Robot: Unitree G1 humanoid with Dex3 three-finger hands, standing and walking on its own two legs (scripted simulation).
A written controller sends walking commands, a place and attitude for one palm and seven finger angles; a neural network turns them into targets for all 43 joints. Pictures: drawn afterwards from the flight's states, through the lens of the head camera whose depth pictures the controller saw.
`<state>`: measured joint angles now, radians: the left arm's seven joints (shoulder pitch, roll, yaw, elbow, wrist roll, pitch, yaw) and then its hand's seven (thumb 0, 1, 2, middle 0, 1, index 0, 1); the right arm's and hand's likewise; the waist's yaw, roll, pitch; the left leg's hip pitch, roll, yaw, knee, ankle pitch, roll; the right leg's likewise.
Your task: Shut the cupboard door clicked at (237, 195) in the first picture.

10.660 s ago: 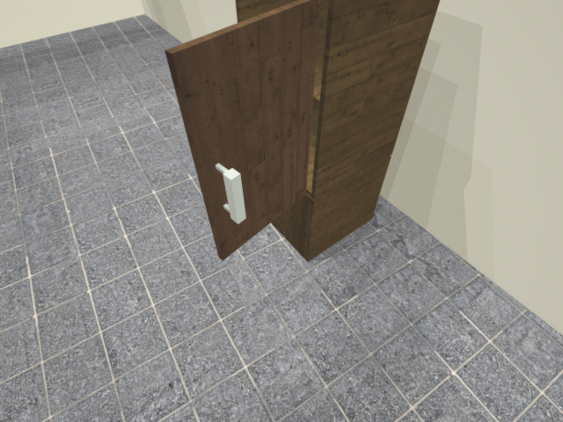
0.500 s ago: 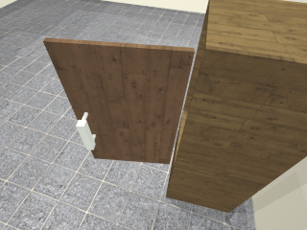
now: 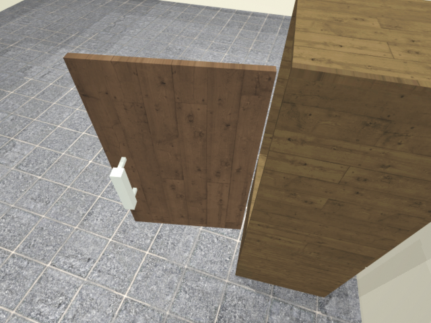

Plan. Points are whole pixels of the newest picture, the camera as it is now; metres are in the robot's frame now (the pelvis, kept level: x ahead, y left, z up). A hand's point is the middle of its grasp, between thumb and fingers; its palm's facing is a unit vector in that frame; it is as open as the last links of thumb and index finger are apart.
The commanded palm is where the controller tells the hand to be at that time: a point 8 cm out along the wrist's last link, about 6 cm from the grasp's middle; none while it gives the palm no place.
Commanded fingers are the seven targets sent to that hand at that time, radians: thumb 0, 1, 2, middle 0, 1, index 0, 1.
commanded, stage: look again from close up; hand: left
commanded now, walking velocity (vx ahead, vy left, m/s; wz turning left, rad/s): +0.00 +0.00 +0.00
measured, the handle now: (127, 183) +0.44 +0.26 -0.08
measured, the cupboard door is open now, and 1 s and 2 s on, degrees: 99 99 99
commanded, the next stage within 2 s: raise the hand and make a fist in 0.18 s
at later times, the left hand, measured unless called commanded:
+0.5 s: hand (126, 283) +0.19 +0.17 -0.02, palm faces +0.19 -0.98 -0.05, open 7.1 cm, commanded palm +0.10 +0.22 -0.08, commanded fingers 0.00 0.90 0.90 -0.40 -0.52 -0.40 -0.52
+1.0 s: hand (135, 317) +0.15 +0.16 -0.08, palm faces -0.07 -1.00 -0.02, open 4.7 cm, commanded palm +0.11 +0.22 -0.08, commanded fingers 0.00 0.90 0.90 -0.86 -1.02 -0.86 -1.02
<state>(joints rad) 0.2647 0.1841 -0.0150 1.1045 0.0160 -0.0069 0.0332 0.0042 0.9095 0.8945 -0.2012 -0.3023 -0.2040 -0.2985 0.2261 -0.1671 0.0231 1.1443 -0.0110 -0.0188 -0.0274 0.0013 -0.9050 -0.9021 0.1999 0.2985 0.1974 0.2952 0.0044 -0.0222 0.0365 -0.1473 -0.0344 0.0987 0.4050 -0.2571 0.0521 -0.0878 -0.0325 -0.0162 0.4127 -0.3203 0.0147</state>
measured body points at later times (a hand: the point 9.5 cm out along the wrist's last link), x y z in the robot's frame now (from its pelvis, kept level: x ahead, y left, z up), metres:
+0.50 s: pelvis -0.03 -0.02 -0.04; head -0.01 -0.03 +0.41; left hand +0.17 +0.23 -0.02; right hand +0.09 -0.26 -0.15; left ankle -0.02 +0.08 -0.74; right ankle -0.01 -0.10 -0.74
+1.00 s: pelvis -0.06 -0.03 -0.13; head +0.02 -0.03 +0.32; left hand +0.15 +0.21 -0.07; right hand +0.16 -0.23 -0.21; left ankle -0.02 +0.08 -0.74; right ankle -0.01 -0.10 -0.74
